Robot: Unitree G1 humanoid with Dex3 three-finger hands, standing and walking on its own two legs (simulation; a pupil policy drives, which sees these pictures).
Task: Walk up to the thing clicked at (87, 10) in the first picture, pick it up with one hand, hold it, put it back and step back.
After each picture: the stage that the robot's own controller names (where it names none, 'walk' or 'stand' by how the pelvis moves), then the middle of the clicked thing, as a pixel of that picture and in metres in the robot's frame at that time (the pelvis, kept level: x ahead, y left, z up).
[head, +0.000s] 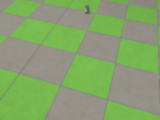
stand; (87, 9) +2.13 -0.10 -0.72
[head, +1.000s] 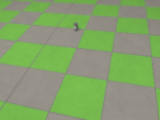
walk; (76, 26) +1.98 +0.21 -0.69
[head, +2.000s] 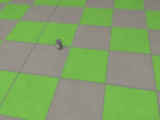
walk; (59, 44) +1.34 +0.37 -0.71
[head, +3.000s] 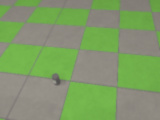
walk; (56, 79) +0.87 +0.32 -0.72
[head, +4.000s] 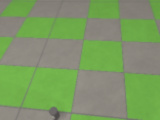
walk; (54, 113) +0.52 +0.28 -0.71
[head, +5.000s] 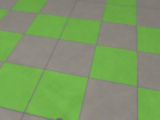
stand; out of the picture +0.40 +0.20 -0.70
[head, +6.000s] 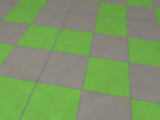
stand; out of the picture +0.35 +0.20 -0.72
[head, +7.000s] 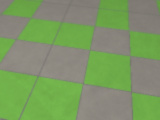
stand; out of the picture +0.36 +0.20 -0.72
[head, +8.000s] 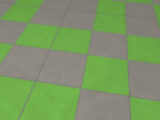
stand; out of the picture +0.34 +0.21 -0.73
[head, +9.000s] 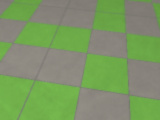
stand; out of the picture +0.34 +0.21 -0.73
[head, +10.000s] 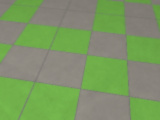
stand; out of the picture +0.34 +0.21 -0.73
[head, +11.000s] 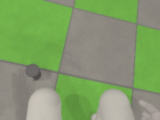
go down; (33, 72) +0.41 +0.22 -0.40
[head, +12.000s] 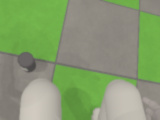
go down; (27, 62) +0.43 +0.23 -0.31
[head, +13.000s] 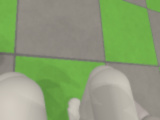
close in; out of the picture +0.41 +0.27 -0.23
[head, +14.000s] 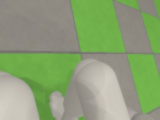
close; out of the picture +0.41 +0.28 -0.22
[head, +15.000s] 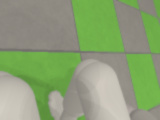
lift; out of the picture +0.40 +0.28 -0.22
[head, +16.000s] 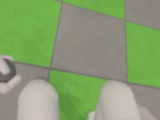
lift; (4, 75) +0.33 +0.26 -0.09
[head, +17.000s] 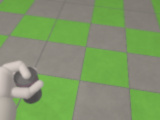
hold; (29, 86) +0.33 +0.18 +0.05
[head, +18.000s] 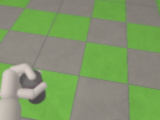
hold; (34, 87) +0.33 +0.17 +0.01
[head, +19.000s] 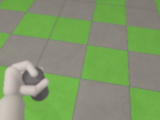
hold; (36, 84) +0.34 +0.17 +0.02
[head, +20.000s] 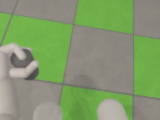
crouch; (26, 65) +0.40 +0.19 -0.08
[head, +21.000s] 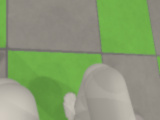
lower; out of the picture +0.42 +0.26 -0.22
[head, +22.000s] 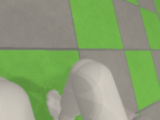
lower; out of the picture +0.42 +0.29 -0.23
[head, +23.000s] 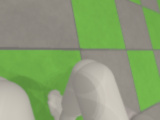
lower; out of the picture +0.42 +0.29 -0.23
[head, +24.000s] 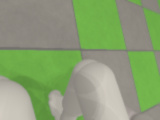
lower; out of the picture +0.42 +0.29 -0.23
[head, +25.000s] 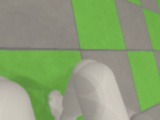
lower; out of the picture +0.41 +0.29 -0.23
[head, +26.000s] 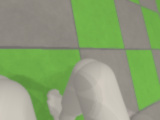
withdraw; out of the picture +0.41 +0.28 -0.23
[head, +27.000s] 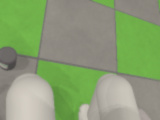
stand; (7, 59) +0.42 +0.25 -0.27
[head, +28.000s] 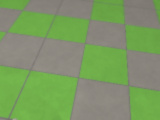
stand; out of the picture +0.37 +0.19 -0.64
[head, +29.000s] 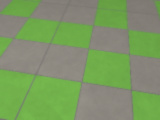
stand; out of the picture +0.38 +0.19 -0.66
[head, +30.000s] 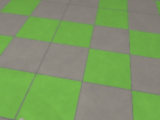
stand; out of the picture +0.38 +0.19 -0.66
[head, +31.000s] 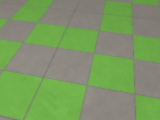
stand; out of the picture +0.40 +0.19 -0.72
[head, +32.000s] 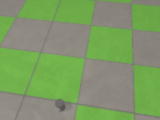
walk; (60, 105) +0.46 +0.21 -0.71
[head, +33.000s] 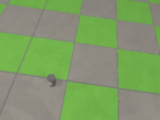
walk; (51, 80) +0.68 +0.19 -0.70
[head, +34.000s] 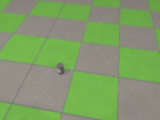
stand; (60, 68) +0.98 +0.26 -0.70
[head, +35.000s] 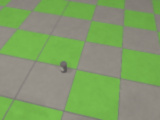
stand; (63, 67) +0.99 +0.18 -0.72
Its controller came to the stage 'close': yes
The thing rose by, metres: 0.71
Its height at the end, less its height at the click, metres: +0.00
